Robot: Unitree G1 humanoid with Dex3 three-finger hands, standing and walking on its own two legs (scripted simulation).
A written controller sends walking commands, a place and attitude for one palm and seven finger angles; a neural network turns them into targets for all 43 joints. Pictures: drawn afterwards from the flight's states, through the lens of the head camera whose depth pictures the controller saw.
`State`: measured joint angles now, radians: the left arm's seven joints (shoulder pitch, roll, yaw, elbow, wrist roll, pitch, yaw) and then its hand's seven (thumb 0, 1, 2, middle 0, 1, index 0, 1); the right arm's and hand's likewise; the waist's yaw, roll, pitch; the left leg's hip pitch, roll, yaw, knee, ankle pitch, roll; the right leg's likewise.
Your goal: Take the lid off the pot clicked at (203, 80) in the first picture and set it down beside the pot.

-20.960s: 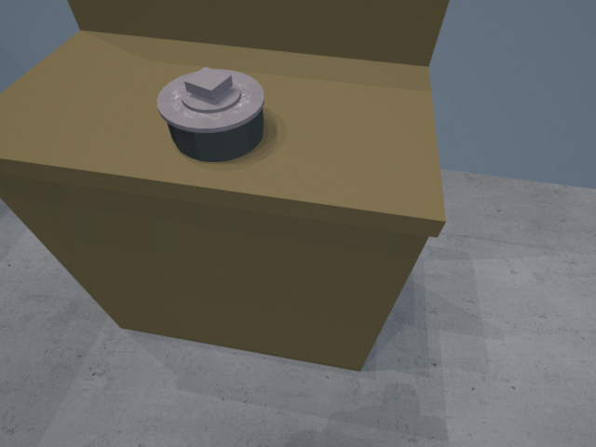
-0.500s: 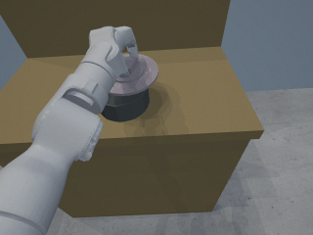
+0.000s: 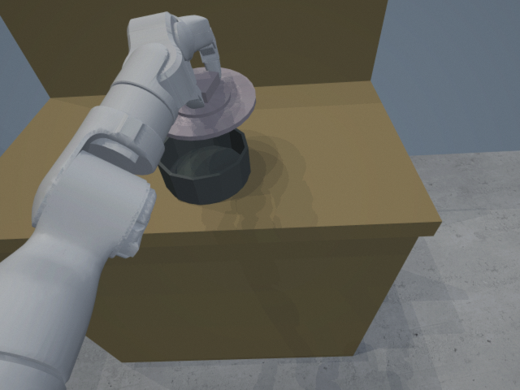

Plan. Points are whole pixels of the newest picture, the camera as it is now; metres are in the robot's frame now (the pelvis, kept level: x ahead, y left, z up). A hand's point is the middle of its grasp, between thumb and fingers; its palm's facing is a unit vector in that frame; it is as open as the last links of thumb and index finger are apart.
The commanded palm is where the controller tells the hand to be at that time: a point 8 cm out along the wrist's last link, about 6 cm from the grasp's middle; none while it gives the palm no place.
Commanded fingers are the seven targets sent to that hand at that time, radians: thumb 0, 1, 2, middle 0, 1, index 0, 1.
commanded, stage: lift the lid straight up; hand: left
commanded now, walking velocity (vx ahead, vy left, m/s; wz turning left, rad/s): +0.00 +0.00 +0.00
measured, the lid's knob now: (197, 85) +0.50 +0.07 +0.25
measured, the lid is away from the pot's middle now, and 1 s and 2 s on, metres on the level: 0.02 0.02 0.13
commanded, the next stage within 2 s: move the lid sideways beside the pot in 0.72 s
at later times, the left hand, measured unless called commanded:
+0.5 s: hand (184, 49) +0.46 +0.07 +0.31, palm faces -0.22 -0.13 -0.97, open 8.8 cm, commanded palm +0.46 +0.08 +0.38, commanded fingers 0.00 0.56 1.04 -0.70 -1.08 -0.69 -1.07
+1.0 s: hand (169, 50) +0.47 +0.09 +0.31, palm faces -0.20 -0.09 -0.98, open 8.8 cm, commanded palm +0.47 +0.11 +0.38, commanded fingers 0.00 0.56 1.04 -0.70 -1.08 -0.69 -1.07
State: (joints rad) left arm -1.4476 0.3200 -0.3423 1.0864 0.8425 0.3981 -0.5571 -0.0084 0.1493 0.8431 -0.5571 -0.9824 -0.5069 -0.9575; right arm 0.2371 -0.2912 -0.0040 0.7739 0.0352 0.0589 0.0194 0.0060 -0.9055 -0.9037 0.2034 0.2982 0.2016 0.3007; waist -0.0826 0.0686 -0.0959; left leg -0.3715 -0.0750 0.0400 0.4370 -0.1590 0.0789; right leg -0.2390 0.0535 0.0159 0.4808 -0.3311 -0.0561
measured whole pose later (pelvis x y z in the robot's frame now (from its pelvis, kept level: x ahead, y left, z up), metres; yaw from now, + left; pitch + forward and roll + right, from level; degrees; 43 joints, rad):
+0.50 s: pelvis +0.00 +0.01 +0.00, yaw +0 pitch +5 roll +0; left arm -1.59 0.29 -0.34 1.14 0.85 0.44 -0.56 -0.01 0.14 0.85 -0.56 -0.98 -0.51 -0.96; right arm 0.24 -0.29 0.01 0.79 0.04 0.06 0.02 0.01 -0.91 -0.90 0.20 0.30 0.20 0.30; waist -0.08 0.07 -0.09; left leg -0.37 -0.09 0.04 0.41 -0.13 0.09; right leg -0.24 0.04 0.01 0.46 -0.32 -0.04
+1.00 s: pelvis +0.00 +0.02 +0.00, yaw +0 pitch +6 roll +0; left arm -1.57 0.33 -0.33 1.11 0.91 0.39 -0.56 -0.01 0.14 0.85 -0.57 -0.99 -0.51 -0.96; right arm 0.25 -0.29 0.00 0.78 0.03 0.06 0.01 0.01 -0.91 -0.90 0.20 0.30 0.20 0.30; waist -0.09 0.07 -0.09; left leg -0.38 -0.09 0.04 0.40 -0.13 0.10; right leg -0.25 0.03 0.01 0.45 -0.31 -0.03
